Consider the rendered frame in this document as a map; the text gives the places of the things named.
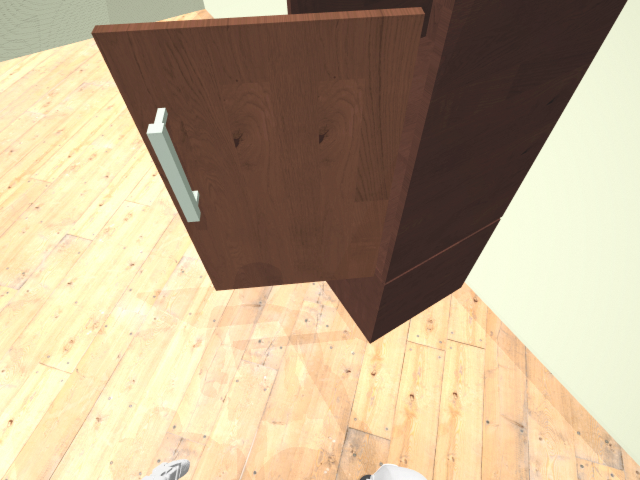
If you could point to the robot left hand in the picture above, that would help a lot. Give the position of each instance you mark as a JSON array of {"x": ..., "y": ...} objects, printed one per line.
[{"x": 169, "y": 471}]

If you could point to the handle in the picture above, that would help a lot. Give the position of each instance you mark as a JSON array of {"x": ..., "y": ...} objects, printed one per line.
[{"x": 168, "y": 158}]

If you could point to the cupboard door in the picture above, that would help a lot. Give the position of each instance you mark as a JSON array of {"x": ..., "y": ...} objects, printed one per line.
[{"x": 288, "y": 126}]

